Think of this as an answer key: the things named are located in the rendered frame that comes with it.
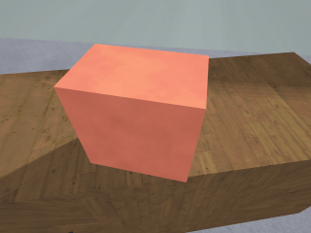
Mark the carton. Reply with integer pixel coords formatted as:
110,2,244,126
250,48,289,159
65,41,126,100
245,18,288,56
53,44,209,183

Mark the pedestal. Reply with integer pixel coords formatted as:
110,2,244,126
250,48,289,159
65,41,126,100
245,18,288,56
0,51,311,233

